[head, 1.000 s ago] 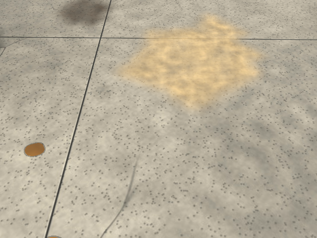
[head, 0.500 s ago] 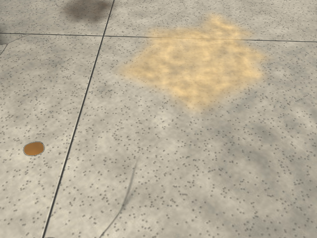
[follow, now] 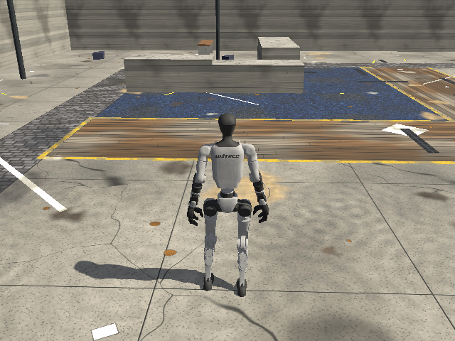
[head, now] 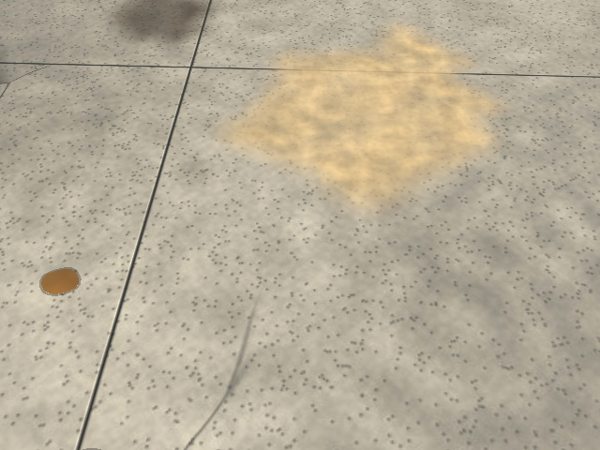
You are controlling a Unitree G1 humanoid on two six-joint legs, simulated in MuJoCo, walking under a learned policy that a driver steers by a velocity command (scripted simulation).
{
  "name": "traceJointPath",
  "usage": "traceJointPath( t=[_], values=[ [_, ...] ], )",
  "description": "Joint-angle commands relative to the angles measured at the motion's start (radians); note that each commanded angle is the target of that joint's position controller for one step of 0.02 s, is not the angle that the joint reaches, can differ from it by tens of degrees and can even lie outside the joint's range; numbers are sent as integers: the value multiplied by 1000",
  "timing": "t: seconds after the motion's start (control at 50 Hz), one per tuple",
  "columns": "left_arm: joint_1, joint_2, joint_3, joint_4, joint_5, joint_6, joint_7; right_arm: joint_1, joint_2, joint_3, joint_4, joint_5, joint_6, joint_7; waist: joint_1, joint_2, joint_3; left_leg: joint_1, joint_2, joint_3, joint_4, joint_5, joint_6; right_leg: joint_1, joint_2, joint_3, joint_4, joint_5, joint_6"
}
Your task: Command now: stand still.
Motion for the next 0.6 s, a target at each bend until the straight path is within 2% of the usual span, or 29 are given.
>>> traceJointPath(
  t=[0.02,0.18,0.2,0.22,0.24,0.26,0.28,0.3,0.32,0.34,0.36,0.4,0.42,0.44,0.46,0.48,0.5,0.52,0.54,0.56,0.58,0.6],
  values=[
    [60,96,16,-16,-1,-6,3,10,-105,-12,-22,0,-7,-4,0,-1,3,75,12,-3,-40,155,44,-106,-49,45,-110,120,-8],
    [90,84,15,-8,-2,-7,4,34,-97,-8,-14,1,-7,-5,0,-1,9,69,11,0,-40,154,42,-107,-47,44,-110,125,-8],
    [126,90,19,8,-5,-3,8,63,-81,-5,-2,3,-5,-6,5,-22,-32,71,-26,45,-5,-37,44,-86,-42,47,-134,-93,-23],
    [134,142,37,2,-19,1,13,64,-93,-12,-6,14,-7,-4,15,-76,-3,-12,-74,102,85,-292,47,-89,-76,117,-170,-385,-67],
    [184,188,53,0,-30,-1,17,-2,-110,-17,-42,15,-20,3,51,-136,57,-171,-76,121,207,-369,50,-76,-188,277,-264,-625,-133],
    [184,246,76,-8,-37,-14,20,-91,-84,-8,-99,23,-44,16,70,-223,139,-291,-13,109,363,-265,61,-92,-359,487,-373,-691,-216],
    [159,222,73,-26,-24,-34,21,-142,-88,-11,-132,30,-66,27,65,-184,191,-421,51,52,481,-252,72,-64,-427,570,-412,-587,-253],
    [130,178,64,-41,-16,-53,19,-127,-90,-17,-135,32,-85,37,38,-133,192,-519,85,25,547,-223,81,9,-422,541,-391,-474,-239],
    [109,154,61,-58,-21,-65,14,-97,-80,-18,-132,31,-103,44,20,-107,157,-551,109,16,547,-194,90,62,-393,479,-362,-390,-212],
    [98,155,63,-69,-34,-70,9,-86,-75,-18,-138,35,-119,51,15,-102,133,-523,121,21,452,-172,91,75,-368,409,-354,-324,-183],
    [101,155,65,-76,-40,-71,7,-92,-79,-20,-140,33,-131,54,19,-96,100,-431,107,52,350,-145,85,58,-317,325,-347,-261,-155],
    [98,186,73,-90,-40,-70,3,-76,-54,-17,-138,35,-139,62,7,-130,69,-215,48,135,225,-126,64,-60,-251,216,-326,-223,-146],
    [108,190,77,-69,46,-61,-11,-42,-49,-16,-158,-49,-97,94,-10,-140,50,-100,-8,206,151,-187,65,-111,-216,179,-319,-294,-170],
    [87,188,83,-76,45,-57,-17,20,-41,-21,-148,-48,-78,99,-41,-135,69,35,-29,257,104,-99,63,-205,-212,156,-278,-326,-178],
    [61,192,85,-84,32,-56,-21,113,-53,-30,-126,-39,-70,93,-85,-96,62,177,-54,279,69,-70,67,-291,-196,132,-199,-294,-177],
    [42,179,80,-92,35,-63,-26,282,-93,-48,-78,-36,-80,81,-163,1,6,372,-56,242,42,-124,73,-377,-143,77,35,-154,-166],
    [-33,111,62,-132,44,-73,-31,477,-192,-71,-42,-58,-99,64,-259,241,-60,491,175,-91,-112,-430,100,-522,-48,-40,487,-68,-126],
    [-81,15,45,-211,23,-89,-41,507,-233,-59,-38,-64,-106,60,-209,398,-78,479,363,-666,-366,-782,177,-761,92,90,758,-222,-118],
    [-109,44,46,-239,22,-87,-51,331,-226,-55,-73,-57,-100,55,-110,234,11,374,415,-697,-374,-843,227,-863,-19,160,889,-89,-133],
    [-136,91,54,-243,24,-88,-64,223,-173,-43,-119,-44,-108,60,-73,80,40,287,378,-553,-327,-691,215,-846,-90,137,877,51,-126],
    [-83,87,55,-219,21,-85,-73,179,-147,-35,-132,-36,-118,63,-29,39,22,225,315,-383,-329,-546,184,-758,-115,145,817,110,-106],
    [-46,84,57,-206,32,-73,-77,164,-127,-27,-139,-32,-129,59,0,60,7,180,278,-280,-351,-468,157,-691,-121,143,782,122,-85]
  ],
)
